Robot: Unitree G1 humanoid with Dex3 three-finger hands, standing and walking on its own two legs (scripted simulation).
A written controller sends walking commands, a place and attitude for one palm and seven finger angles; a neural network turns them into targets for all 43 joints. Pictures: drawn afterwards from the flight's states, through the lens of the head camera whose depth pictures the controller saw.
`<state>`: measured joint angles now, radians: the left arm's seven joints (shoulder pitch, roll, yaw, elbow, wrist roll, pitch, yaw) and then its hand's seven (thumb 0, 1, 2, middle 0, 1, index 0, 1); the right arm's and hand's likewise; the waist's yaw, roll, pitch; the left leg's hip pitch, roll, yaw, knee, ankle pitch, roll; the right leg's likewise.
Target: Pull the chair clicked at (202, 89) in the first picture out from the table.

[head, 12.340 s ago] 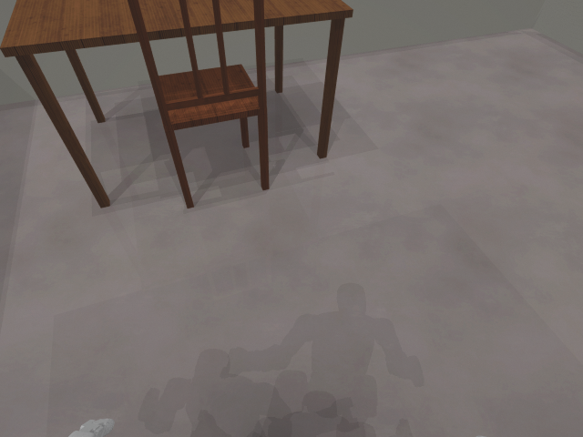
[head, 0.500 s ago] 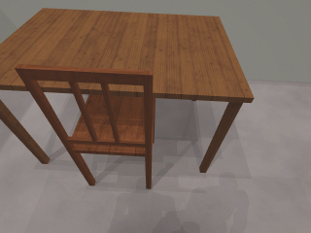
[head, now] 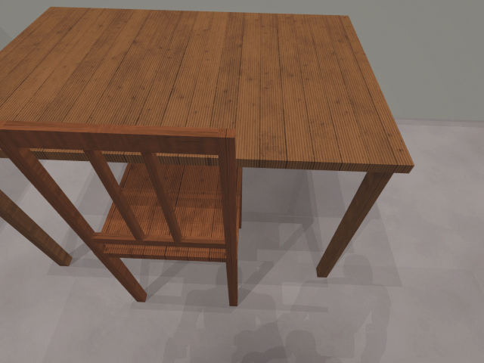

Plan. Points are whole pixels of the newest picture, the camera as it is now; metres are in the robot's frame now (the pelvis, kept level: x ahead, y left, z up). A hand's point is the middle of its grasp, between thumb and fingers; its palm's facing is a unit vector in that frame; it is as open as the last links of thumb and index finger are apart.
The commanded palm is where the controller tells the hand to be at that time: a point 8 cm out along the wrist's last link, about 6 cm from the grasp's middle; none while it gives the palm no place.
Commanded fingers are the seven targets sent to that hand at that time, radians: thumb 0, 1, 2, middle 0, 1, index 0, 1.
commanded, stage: come to a stop and stand still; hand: left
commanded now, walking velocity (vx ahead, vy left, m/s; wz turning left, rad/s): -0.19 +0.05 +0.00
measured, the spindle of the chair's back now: (120, 200) +0.43 +0.28 -0.05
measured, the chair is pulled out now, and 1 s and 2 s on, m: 0.00 0.00 0.00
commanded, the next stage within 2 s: look again from close up in 1.00 s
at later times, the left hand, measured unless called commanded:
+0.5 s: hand out of the picture +0.01 +0.21 -0.16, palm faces +0.03 -0.98 -0.22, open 7.3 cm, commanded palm none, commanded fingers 0.00 0.90 0.90 -0.20 -0.30 -0.20 -0.30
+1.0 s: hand out of the picture -0.07 +0.20 -0.17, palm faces +0.02 -0.98 -0.19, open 7.4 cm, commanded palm none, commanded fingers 0.00 0.90 0.90 -0.20 -0.30 -0.20 -0.30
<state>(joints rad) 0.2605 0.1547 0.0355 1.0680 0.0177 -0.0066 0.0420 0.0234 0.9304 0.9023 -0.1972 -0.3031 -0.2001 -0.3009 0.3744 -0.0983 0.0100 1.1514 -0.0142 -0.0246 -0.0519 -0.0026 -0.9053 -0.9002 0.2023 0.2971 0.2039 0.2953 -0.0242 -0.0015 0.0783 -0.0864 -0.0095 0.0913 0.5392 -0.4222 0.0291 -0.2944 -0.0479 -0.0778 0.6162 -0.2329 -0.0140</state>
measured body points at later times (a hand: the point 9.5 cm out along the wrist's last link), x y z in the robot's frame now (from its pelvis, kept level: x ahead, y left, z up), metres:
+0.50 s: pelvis -0.02 +0.03 +0.01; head +0.00 +0.03 +0.46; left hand +0.01 +0.26 -0.14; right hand +0.04 -0.20 -0.14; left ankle -0.04 +0.11 -0.73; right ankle -0.04 -0.11 -0.73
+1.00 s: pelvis -0.05 +0.03 +0.01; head -0.05 +0.04 +0.46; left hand -0.07 +0.26 -0.15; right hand -0.04 -0.19 -0.15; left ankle -0.04 +0.11 -0.73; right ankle -0.04 -0.11 -0.73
